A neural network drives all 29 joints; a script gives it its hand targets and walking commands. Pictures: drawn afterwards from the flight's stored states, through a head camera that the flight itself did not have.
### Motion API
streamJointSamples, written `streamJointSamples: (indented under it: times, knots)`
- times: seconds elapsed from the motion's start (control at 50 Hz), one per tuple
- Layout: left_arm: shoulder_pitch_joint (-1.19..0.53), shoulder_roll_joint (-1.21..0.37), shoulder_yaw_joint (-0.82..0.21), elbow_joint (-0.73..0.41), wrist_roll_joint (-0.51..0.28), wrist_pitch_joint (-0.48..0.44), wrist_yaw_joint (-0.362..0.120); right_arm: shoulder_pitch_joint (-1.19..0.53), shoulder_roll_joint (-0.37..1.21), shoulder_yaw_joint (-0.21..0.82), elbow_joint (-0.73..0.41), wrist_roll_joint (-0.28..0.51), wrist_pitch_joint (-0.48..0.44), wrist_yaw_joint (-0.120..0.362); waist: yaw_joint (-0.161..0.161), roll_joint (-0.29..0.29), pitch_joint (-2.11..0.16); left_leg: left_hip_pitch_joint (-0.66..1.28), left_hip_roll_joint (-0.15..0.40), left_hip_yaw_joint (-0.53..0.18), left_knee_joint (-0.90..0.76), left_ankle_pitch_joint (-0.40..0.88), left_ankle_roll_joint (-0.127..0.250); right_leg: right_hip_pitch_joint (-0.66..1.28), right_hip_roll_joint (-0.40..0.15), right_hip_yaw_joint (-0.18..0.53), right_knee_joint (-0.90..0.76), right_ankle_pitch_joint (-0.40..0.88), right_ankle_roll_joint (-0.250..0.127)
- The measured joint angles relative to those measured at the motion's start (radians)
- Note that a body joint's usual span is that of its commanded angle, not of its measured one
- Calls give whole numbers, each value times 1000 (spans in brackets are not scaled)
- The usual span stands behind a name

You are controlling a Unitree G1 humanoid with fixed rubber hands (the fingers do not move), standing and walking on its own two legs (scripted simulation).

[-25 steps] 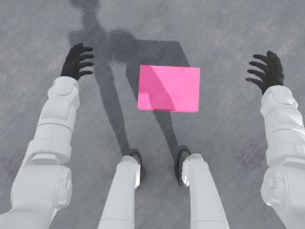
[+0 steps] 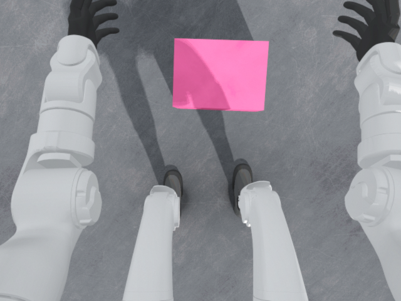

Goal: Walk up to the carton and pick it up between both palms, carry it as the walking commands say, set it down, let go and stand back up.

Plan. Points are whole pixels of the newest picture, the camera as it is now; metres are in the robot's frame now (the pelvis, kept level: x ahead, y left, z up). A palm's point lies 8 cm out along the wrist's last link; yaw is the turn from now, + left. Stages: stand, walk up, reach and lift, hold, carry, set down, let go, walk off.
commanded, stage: reach and lift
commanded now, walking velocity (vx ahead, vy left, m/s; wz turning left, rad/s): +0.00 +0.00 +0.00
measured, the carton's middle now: (218, 78) +0.53 -0.05 -0.57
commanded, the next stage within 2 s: none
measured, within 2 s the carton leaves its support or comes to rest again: neither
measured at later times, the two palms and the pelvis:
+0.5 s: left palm (123, 63) +0.53 +0.18 -0.30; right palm (324, 67) +0.50 -0.27 -0.31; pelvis -0.04 +0.00 -0.13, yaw -1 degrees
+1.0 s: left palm (136, 78) +0.52 +0.19 -0.42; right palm (297, 83) +0.48 -0.26 -0.43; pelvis -0.05 +0.00 -0.24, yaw -1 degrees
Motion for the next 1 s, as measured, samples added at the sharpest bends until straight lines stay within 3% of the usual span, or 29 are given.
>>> streamJointSamples:
  times: [0.32, 0.46, 0.56, 0.7, 0.82, 1.0]
  knots:
    - [-167, 31, 4, 81, 0, 24, 14, -160, -65, 15, 109, 0, 24, 0, 0, 6, 45, -316, -8, -16, 399, -105, -9, -309, 0, 1, 377, -88, 1]
    - [-253, 65, 4, 82, -16, 34, 29, -252, -106, 71, 94, 12, 39, -7, 0, 12, 247, -321, -12, -22, 541, -151, -10, -317, 0, 2, 519, -131, -3]
    - [-315, 96, 4, 74, -48, 35, 43, -308, -118, 106, 16, 45, 52, -42, 0, 14, 406, -332, -16, -27, 650, -179, -10, -330, 0, 2, 626, -158, -7]
    - [-304, 99, 4, 71, -77, 43, 54, -304, -118, 167, 14, 100, 84, -71, 0, 2, 397, -427, -22, -35, 798, -215, -16, -427, 0, 3, 768, -185, -9]
    - [-326, 99, 4, 151, -77, 31, 54, -343, -118, 184, 154, 101, 67, -71, 0, 3, 391, -465, -25, -38, 868, -225, -22, -465, 0, 4, 835, -191, -9]
    - [-345, 101, 3, 254, -80, -26, 40, -346, -118, 221, 220, 116, 23, -67, 0, 23, 391, -567, -29, -40, 958, -231, -23, -571, 1, 8, 921, -191, -7]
